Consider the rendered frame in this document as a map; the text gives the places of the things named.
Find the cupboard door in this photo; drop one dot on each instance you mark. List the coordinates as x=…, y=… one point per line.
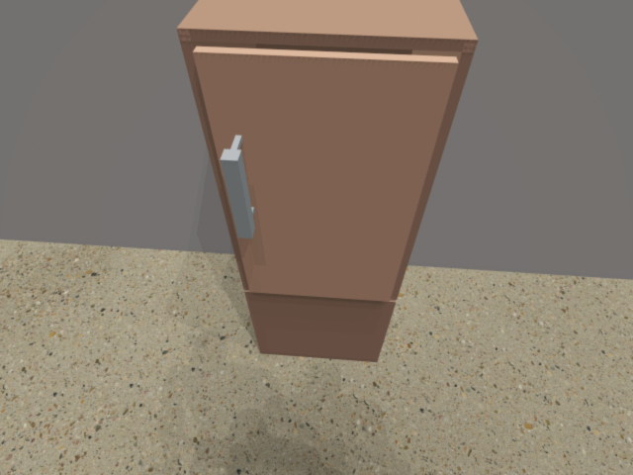
x=336, y=147

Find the handle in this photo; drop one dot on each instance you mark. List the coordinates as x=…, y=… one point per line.
x=237, y=189

